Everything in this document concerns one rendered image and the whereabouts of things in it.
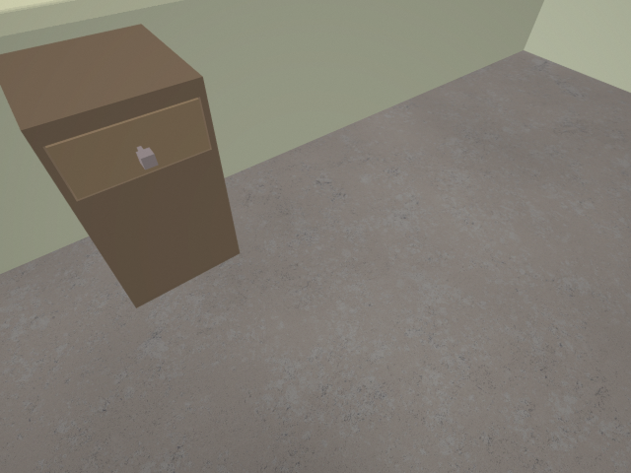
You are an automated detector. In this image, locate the cabinet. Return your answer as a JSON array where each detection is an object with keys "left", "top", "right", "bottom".
[{"left": 0, "top": 24, "right": 240, "bottom": 308}]

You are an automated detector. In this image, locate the handle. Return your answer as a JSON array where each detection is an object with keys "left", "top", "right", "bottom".
[{"left": 136, "top": 146, "right": 158, "bottom": 169}]

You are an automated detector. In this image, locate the drawer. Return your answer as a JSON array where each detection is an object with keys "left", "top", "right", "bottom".
[{"left": 45, "top": 98, "right": 210, "bottom": 199}]

